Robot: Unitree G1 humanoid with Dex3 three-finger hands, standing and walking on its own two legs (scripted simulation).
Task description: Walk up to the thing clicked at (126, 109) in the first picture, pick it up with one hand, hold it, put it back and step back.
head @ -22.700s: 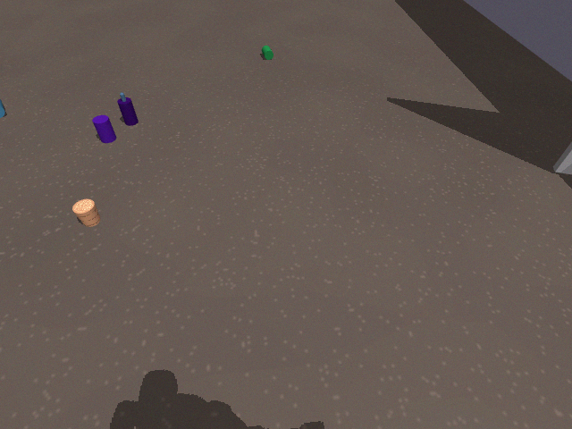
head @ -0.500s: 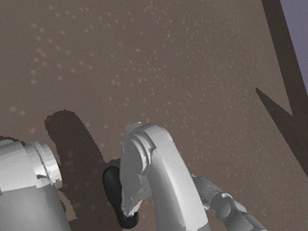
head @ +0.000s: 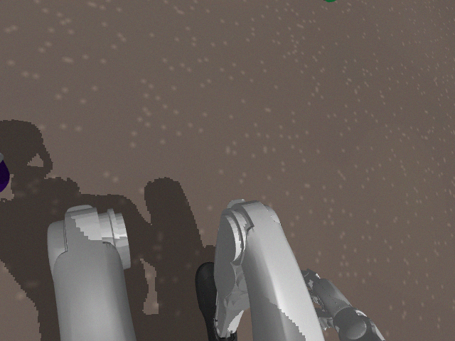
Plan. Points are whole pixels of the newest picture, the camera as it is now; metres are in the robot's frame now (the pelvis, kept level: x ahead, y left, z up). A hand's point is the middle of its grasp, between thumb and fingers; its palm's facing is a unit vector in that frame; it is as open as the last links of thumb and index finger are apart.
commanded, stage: settle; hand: left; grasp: from the side
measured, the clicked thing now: out of the picture +0.40 +0.36 -0.12
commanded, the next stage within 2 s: lift in 1.14 s
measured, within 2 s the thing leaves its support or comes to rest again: neither
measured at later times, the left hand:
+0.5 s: hand out of the picture +0.40 +0.35 -0.02, palm faces +0.38 -0.92 -0.07, open 8.8 cm
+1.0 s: hand out of the picture +0.40 +0.33 +0.01, palm faces +0.37 -0.93 -0.06, open 8.8 cm
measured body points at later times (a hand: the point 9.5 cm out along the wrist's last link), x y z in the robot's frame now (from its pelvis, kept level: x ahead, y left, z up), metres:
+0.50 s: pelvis +0.01 -0.01 +0.03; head +0.22 +0.10 +0.41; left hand +0.38 +0.40 -0.01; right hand +0.17 -0.25 -0.08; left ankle +0.08 +0.13 -0.28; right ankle +0.11 -0.11 -0.28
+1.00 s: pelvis +0.01 -0.01 +0.06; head +0.21 +0.08 +0.45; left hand +0.38 +0.38 +0.02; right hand +0.17 -0.26 -0.06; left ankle +0.08 +0.13 -0.28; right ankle +0.11 -0.11 -0.28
